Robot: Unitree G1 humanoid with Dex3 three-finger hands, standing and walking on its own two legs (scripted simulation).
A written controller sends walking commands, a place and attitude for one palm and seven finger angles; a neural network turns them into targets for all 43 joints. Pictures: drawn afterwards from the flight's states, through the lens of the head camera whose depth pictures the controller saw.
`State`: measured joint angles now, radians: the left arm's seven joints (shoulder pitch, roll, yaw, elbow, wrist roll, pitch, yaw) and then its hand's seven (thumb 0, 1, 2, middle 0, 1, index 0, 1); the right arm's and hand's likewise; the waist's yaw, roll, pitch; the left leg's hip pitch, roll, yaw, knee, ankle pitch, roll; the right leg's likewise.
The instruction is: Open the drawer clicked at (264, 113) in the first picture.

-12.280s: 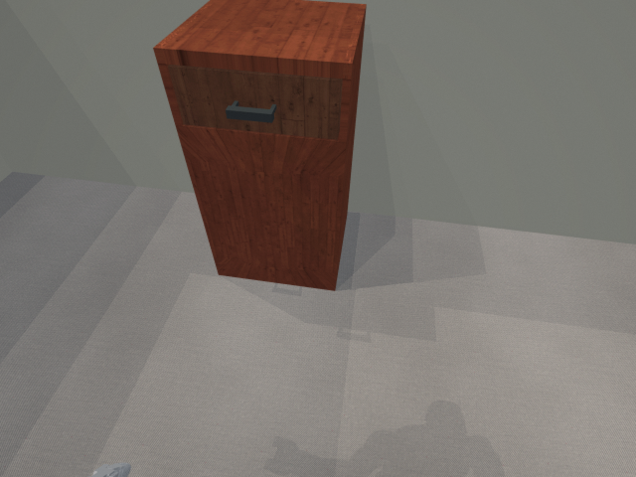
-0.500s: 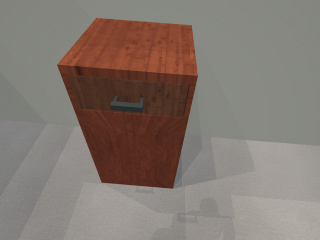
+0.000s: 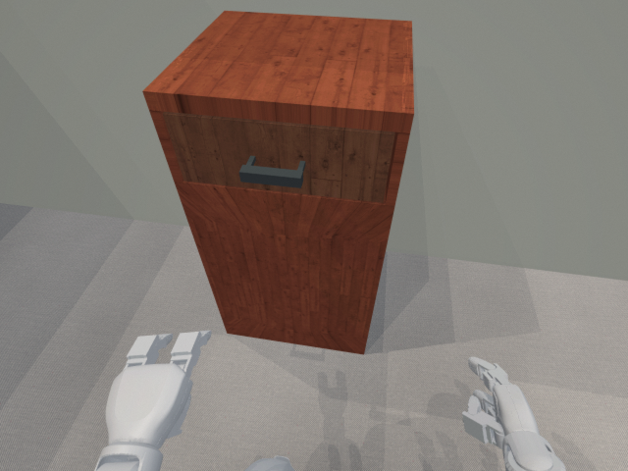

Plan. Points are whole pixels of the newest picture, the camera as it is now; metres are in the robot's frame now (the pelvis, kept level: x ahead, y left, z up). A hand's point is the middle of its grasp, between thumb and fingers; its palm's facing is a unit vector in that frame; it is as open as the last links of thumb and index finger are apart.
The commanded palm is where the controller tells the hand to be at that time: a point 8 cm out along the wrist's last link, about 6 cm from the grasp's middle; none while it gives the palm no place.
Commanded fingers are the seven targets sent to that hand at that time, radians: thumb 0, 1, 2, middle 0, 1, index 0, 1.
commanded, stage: raise the hand with hooked fingers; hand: left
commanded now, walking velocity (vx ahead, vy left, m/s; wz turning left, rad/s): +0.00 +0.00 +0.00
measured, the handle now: (274, 169) +0.61 +0.18 +0.03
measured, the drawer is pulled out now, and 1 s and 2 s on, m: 0.00 0.00 0.00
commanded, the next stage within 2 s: move the hooked fingers above the handle in 1.36 s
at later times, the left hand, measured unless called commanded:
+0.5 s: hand (169, 279) +0.31 +0.25 +0.08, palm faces +0.08 -0.09 -0.99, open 12.2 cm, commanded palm +0.29 +0.24 +0.13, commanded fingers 0.00 -0.34 0.37 -0.29 -1.10 -0.29 -1.10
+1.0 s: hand (166, 195) +0.39 +0.26 +0.15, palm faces +0.06 -0.06 -1.00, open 13.8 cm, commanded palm +0.35 +0.26 +0.20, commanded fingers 0.00 -0.50 0.30 -0.30 -1.20 -0.30 -1.20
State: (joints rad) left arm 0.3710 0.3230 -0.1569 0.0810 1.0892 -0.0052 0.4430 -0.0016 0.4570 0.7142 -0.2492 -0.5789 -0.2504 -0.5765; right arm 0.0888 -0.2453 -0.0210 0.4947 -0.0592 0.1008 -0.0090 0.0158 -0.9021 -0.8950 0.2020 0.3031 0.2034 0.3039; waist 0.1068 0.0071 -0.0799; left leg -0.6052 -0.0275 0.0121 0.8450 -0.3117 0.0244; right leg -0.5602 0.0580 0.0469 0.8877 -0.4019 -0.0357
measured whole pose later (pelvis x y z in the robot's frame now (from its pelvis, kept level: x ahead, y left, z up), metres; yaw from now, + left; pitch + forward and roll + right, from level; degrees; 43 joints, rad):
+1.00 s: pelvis +0.08 +0.01 +0.04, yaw +2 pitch +3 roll +0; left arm -0.12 0.53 -0.03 0.00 0.88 0.08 0.00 0.00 -0.48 0.31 -0.32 -1.19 -0.32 -1.19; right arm 0.09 -0.25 0.01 0.59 0.01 0.20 -0.01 0.01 -0.90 -0.89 0.20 0.30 0.20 0.30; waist 0.07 0.08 -0.03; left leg -0.32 -0.05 -0.02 0.55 -0.28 0.04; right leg -0.25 0.03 0.04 0.55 -0.35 -0.02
